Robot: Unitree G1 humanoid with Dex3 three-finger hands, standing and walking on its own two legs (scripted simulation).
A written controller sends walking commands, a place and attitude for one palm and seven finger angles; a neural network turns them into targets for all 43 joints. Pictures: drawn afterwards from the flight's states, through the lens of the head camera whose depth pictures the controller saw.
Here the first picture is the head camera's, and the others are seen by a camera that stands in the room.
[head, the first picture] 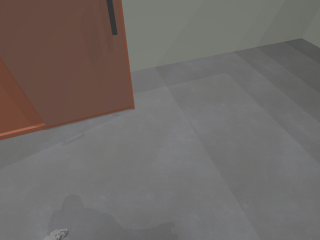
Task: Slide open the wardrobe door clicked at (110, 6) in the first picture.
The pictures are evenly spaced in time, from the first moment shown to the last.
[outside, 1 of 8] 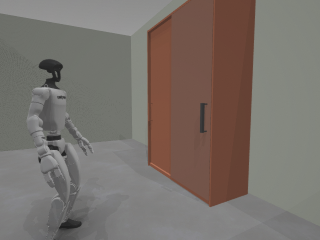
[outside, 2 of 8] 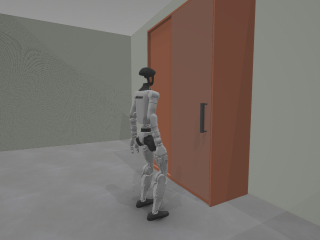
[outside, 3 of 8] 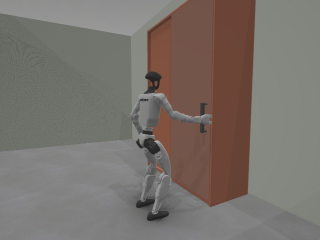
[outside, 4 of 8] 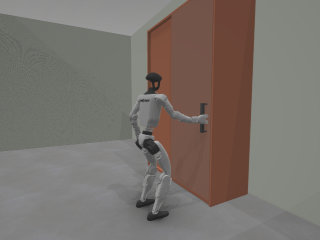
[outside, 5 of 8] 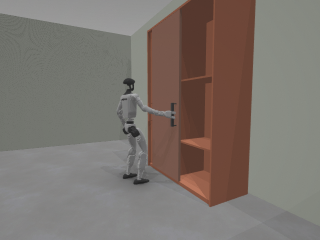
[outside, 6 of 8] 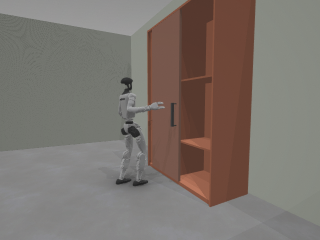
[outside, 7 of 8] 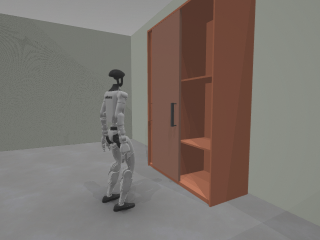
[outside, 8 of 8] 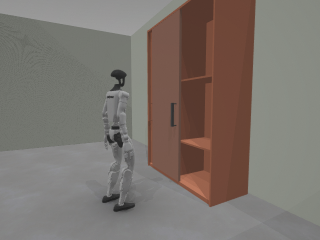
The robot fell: no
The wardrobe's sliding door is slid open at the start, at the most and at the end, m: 0.00 0.53 0.53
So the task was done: yes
